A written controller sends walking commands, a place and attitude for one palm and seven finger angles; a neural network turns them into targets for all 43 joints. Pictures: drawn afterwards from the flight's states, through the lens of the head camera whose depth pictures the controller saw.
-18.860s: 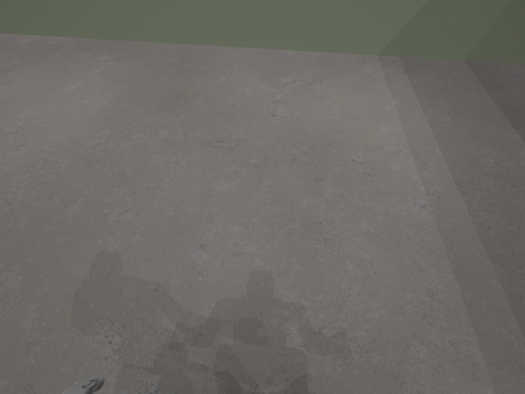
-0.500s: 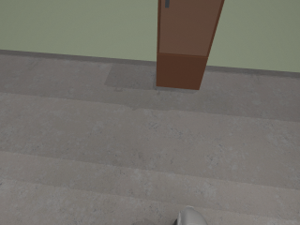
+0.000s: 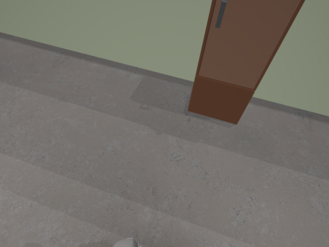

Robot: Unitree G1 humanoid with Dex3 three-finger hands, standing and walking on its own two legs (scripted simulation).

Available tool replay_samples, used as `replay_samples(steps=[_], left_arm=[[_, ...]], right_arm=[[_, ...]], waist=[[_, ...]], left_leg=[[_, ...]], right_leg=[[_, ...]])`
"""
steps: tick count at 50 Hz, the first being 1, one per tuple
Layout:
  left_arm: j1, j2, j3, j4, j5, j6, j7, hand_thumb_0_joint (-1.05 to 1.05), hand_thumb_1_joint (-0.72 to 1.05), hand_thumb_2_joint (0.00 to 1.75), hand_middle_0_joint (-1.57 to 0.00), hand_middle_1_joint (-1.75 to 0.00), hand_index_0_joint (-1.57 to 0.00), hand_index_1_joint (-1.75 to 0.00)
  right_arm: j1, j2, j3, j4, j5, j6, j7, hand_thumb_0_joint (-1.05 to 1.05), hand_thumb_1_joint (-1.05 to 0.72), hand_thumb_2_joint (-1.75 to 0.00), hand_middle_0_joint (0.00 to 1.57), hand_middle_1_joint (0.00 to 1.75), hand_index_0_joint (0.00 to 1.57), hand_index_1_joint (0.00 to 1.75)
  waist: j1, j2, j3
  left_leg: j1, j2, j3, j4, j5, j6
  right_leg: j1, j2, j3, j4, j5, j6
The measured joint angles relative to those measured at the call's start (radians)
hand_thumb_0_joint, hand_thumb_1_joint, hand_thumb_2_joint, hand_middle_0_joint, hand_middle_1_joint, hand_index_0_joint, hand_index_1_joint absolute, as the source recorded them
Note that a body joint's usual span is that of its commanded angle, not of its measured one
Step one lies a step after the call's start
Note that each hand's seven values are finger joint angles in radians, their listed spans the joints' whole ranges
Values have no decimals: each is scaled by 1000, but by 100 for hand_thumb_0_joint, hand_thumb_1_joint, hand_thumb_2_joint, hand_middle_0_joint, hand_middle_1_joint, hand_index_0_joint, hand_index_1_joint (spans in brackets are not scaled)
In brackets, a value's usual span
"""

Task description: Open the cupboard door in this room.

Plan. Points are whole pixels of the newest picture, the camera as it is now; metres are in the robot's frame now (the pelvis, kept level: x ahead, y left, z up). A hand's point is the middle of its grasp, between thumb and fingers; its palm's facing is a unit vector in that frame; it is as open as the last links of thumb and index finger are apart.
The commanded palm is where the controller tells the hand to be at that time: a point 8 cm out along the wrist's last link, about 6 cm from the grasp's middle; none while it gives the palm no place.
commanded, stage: stand and wait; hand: left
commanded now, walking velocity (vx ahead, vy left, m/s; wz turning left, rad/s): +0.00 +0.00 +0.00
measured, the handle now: (221, 13) +1.17 -0.21 +0.06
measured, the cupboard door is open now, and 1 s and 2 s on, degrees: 0 0 0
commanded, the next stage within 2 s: look at it before walking up in 1.14 s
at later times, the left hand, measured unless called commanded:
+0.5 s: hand out of the picture +0.03 +0.18 -0.17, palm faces +0.05 -0.97 -0.22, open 7.4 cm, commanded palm none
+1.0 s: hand out of the picture +0.01 +0.11 -0.16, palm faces +0.07 -0.98 -0.16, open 7.3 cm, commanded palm none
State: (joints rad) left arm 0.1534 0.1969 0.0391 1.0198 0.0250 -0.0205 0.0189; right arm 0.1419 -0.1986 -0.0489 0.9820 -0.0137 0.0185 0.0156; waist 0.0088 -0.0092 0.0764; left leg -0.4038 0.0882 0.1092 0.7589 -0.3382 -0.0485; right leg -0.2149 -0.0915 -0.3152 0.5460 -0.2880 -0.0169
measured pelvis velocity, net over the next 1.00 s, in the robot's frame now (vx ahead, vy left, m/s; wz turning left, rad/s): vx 0.03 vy -0.05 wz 0.04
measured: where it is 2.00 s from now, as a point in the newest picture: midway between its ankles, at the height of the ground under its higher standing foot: outside the picture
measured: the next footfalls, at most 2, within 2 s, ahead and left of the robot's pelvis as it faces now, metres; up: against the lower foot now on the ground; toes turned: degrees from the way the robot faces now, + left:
left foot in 0.04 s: +0.09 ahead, +0.11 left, +0.00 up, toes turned +9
right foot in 0.46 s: +0.07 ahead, -0.14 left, +0.00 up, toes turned -4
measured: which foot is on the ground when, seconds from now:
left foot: up 0.00-0.02, down 0.04-1.00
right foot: down 0.00-0.04, up 0.06-0.44, down 0.46-1.00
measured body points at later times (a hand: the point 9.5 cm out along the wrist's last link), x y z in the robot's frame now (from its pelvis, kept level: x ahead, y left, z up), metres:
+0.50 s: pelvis +0.02 +0.00 +0.01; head +0.03 -0.01 +0.46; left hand +0.03 +0.23 -0.15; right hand +0.07 -0.23 -0.15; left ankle +0.05 +0.10 -0.73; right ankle +0.03 -0.14 -0.73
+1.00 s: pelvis +0.03 -0.05 +0.01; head +0.03 -0.05 +0.46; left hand +0.01 +0.16 -0.15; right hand -0.01 -0.24 -0.15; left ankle +0.05 +0.10 -0.73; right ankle +0.03 -0.14 -0.73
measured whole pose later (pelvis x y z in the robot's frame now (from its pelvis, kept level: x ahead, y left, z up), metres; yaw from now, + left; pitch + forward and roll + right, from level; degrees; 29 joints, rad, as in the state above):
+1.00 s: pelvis +0.03 -0.05 +0.01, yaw +2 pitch -2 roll +0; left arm 0.30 0.10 0.00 1.15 0.01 -0.02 0.04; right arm 0.35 -0.10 -0.01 1.18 -0.01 0.00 -0.02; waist -0.01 0.01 0.03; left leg -0.19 0.08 0.09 0.40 -0.17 -0.04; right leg -0.15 -0.01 -0.11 0.42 -0.24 -0.04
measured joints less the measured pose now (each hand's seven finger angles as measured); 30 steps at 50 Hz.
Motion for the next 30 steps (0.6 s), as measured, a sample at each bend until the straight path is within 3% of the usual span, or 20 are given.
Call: replay_samples(steps=[1,2,5,8,11,19,23,26,30], left_arm=[[10,5,2,1,-2,4,0,0,92,90,-20,-30,-20,-30],[21,11,4,3,-4,10,0,0,92,90,-20,-30,-20,-30],[38,30,5,20,-9,39,5,0,92,90,-20,-30,-20,-30],[51,33,4,46,-9,48,2,0,91,90,-20,-30,-20,-30],[69,33,0,64,-10,45,1,1,91,90,-20,-30,-20,-30],[90,11,-16,94,-8,52,9,1,91,90,-20,-30,-20,-30],[98,-4,-30,102,-7,33,11,1,91,90,-20,-30,-20,-30],[101,-40,-45,123,-10,21,11,1,91,90,-20,-30,-20,-30],[119,-61,-53,130,-12,17,10,1,92,90,-20,-30,-20,-30]], right_arm=[[-2,-1,2,-7,-1,-3,2,0,-92,-90,19,30,19,30],[-4,0,3,-11,-3,-9,3,0,-92,-90,19,30,20,30],[-17,16,15,-17,-9,-21,-5,0,-92,-90,19,30,20,30],[-17,29,25,-6,-7,-28,-20,0,-91,-90,19,30,20,30],[-8,45,33,19,0,-34,-27,0,-91,-90,20,30,20,30],[24,36,14,74,2,-29,-34,-1,-94,-90,20,30,20,30],[50,39,12,111,7,-19,-30,0,-93,-90,20,30,20,30],[73,27,11,138,11,-7,-29,0,-93,-90,20,30,20,30],[115,36,22,161,7,-6,-25,0,-93,-90,20,30,20,30]], waist=[[3,-4,-1],[6,-12,-3],[20,-42,8],[20,-32,9],[24,-25,-1],[7,-14,-26],[6,-25,-38],[-9,16,-40],[-21,21,-54]], left_leg=[[34,-1,5,-67,43,3],[54,-9,7,-108,81,32],[70,-38,21,-111,52,102],[111,-54,19,-190,77,113],[155,-69,23,-277,118,118],[199,-85,22,-343,148,110],[185,-94,34,-298,127,89],[198,-73,17,-296,126,69],[215,-57,13,-337,150,52]], right_leg=[[-3,-7,-7,26,-19,9],[-11,-20,-9,60,-41,19],[-79,-14,107,242,-214,53],[-142,7,204,395,-205,65],[-166,4,255,429,-148,77],[-82,-8,272,210,-134,82],[14,-7,259,-32,5,69],[37,16,241,-50,24,45],[47,35,235,-77,30,26]])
